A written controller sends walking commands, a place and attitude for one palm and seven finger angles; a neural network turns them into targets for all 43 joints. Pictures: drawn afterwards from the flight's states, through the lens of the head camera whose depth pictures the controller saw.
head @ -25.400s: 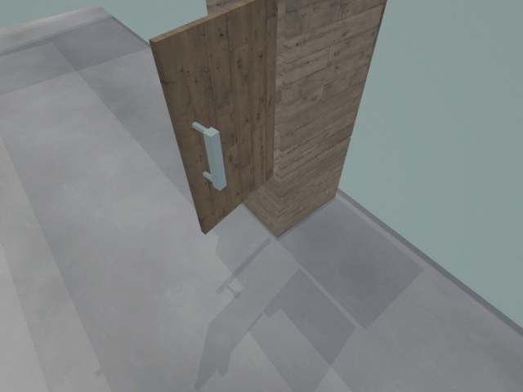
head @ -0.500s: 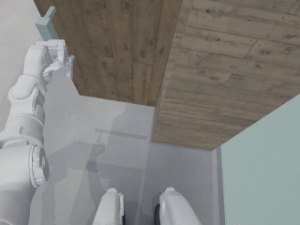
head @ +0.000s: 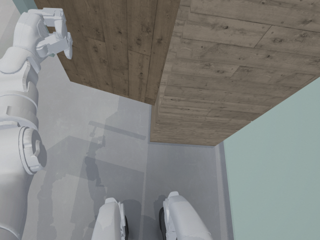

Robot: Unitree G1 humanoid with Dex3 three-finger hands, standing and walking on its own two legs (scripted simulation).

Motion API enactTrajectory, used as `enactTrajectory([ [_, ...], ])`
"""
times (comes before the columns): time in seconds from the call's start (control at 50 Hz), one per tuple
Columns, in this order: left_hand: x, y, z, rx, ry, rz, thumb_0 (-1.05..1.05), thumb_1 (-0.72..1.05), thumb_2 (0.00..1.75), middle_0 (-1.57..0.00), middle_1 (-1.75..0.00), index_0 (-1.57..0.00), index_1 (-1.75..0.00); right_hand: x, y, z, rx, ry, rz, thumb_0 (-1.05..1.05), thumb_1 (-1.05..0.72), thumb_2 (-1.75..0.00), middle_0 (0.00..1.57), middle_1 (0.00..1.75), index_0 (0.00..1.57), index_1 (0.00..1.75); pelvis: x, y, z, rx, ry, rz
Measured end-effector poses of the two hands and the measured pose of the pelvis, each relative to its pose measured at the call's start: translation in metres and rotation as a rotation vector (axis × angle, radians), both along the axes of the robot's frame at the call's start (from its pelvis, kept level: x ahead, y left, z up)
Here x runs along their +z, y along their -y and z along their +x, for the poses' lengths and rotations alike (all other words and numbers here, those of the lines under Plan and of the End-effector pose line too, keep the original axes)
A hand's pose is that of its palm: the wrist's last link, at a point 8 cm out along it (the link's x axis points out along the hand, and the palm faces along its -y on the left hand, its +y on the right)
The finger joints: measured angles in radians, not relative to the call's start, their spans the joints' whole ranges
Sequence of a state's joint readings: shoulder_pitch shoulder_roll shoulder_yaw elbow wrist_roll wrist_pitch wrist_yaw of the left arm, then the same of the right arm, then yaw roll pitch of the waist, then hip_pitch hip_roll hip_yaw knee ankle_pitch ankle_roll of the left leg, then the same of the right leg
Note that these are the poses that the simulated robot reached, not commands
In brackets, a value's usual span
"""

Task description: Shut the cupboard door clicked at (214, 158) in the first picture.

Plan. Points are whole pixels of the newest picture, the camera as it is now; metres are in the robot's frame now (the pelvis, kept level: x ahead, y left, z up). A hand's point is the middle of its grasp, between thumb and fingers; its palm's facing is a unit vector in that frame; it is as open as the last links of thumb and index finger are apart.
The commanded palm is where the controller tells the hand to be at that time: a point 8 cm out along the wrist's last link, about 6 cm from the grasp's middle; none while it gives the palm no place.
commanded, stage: push the door shut along its arc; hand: left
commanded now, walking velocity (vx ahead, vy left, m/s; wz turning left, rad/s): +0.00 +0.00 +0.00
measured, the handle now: (41, 17) +0.63 +0.21 +0.08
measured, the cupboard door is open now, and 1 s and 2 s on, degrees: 77 67 67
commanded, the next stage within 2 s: pull the fist back off the door in 0.64 s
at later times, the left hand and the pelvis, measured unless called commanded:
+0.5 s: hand (83, 26) +0.59 +0.12 +0.09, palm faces -0.34 -0.94 -0.03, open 2.9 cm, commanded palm +0.61 +0.13 +0.09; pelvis +0.01 -0.01 -0.01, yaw -1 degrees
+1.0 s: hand (95, 18) +0.62 +0.10 +0.09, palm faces +0.11 -0.99 -0.04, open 3.1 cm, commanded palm +0.59 +0.11 +0.09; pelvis +0.00 -0.01 -0.02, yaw -1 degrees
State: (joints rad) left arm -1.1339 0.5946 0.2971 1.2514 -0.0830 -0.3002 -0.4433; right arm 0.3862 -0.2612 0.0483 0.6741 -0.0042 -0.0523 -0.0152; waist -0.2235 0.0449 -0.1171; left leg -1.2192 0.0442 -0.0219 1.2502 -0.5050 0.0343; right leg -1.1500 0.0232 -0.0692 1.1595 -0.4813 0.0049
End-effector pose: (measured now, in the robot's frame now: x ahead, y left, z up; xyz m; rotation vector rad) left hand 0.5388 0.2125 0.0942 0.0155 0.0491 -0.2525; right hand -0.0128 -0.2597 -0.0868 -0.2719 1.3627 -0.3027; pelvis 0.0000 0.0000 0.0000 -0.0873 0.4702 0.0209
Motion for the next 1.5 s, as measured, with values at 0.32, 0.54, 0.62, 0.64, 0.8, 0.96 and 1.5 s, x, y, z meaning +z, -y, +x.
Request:
enactTrajectory([
  [0.32,0.0,0.034,0.042,-0.073,-0.006,0.005,0.0,0.88,0.91,-1.29,-1.5,-1.29,-1.5,-0.005,0.001,-0.015,-0.065,-0.048,-0.008,0.0,-0.9,-0.9,0.2,0.3,0.2,0.3,-0.008,0.004,0.008,-0.027,-0.047,0.003],
  [0.54,0.002,0.035,0.051,-0.095,-0.037,0.032,-0.01,0.85,0.92,-1.29,-1.5,-1.3,-1.5,-0.009,0.007,-0.02,-0.056,-0.085,-0.022,0.0,-0.9,-0.9,0.2,0.3,0.2,0.3,-0.014,0.011,0.006,-0.013,-0.067,-0.004],
  [0.62,0.003,0.039,0.053,-0.105,-0.037,0.03,0.01,0.88,0.94,-1.29,-1.5,-1.3,-1.5,-0.01,0.012,-0.02,-0.045,-0.084,-0.039,0.0,-0.9,-0.9,0.2,0.3,0.2,0.3,-0.017,0.013,0.004,-0.009,-0.071,-0.008],
  [0.64,0.003,0.041,0.054,-0.108,-0.036,0.028,0.01,0.89,0.95,-1.29,-1.5,-1.3,-1.5,-0.01,0.014,-0.02,-0.043,-0.082,-0.043,0.0,-0.9,-0.9,0.2,0.3,0.2,0.3,-0.018,0.013,0.003,-0.008,-0.073,-0.009],
  [0.8,0.002,0.05,0.059,-0.035,-0.031,-0.039,0.04,0.91,0.97,-1.29,-1.5,-1.3,-1.5,-0.013,0.017,-0.023,-0.02,-0.068,-0.06,0.0,-0.9,-0.9,0.2,0.3,0.2,0.3,-0.025,0.013,-0.002,-0.007,-0.089,-0.02],
  [0.96,-0.004,0.062,0.057,0.375,0.029,-0.003,0.02,0.85,0.92,-1.29,-1.5,-1.29,-1.5,-0.016,-0.011,-0.037,0.007,-0.098,0.086,0.0,-0.9,-0.9,0.2,0.3,0.2,0.3,-0.022,0.014,-0.005,-0.01,-0.098,-0.009],
  [1.5,-0.008,0.075,-0.018,0.32,0.054,0.004,0.01,0.9,0.9,-1.29,-1.5,-1.29,-1.5,0.013,0.016,0.026,0.009,-0.031,0.11,0.0,-0.91,-0.9,0.2,0.3,0.2,0.3,0.026,0.018,0.031,-0.015,0.038,0.048],
])
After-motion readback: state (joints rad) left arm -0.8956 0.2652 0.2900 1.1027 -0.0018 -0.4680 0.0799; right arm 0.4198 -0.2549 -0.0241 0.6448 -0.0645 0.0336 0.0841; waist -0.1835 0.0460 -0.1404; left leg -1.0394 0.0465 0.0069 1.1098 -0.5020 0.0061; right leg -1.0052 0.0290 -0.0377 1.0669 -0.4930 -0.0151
